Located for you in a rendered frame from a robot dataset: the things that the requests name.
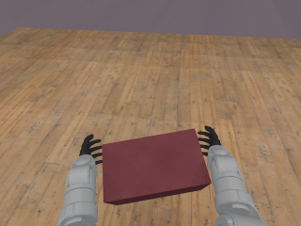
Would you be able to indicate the robot right hand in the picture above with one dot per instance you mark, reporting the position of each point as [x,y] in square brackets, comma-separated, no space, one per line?
[212,138]

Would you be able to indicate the right robot upper arm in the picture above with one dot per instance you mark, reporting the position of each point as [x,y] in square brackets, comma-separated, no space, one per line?
[234,219]

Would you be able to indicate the carton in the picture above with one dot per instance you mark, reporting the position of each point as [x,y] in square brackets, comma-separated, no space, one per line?
[153,167]

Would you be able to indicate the robot right forearm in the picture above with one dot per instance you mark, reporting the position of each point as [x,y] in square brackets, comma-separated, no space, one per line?
[229,187]

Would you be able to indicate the robot left hand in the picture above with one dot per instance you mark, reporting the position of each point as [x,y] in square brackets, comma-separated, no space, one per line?
[87,144]

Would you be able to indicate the robot left forearm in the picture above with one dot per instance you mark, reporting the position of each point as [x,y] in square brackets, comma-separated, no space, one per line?
[79,204]

